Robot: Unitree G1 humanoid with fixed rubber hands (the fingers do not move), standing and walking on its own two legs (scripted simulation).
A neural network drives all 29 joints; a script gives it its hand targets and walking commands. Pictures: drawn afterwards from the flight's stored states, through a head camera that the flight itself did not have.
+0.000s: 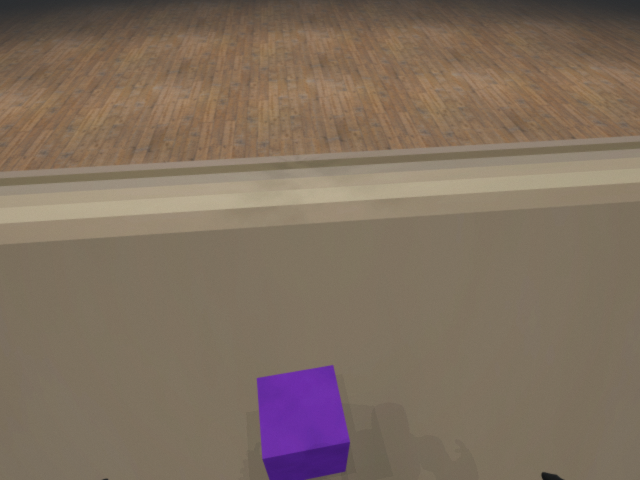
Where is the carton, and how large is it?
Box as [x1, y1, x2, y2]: [257, 365, 349, 479]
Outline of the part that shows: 332,365 257,378 262,459 269,479 305,479 345,470 349,439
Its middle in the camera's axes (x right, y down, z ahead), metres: -0.04 +0.52 +1.08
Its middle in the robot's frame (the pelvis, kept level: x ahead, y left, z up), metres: +0.43 +0.06 -0.66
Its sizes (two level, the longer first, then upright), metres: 0.210 0.200 0.250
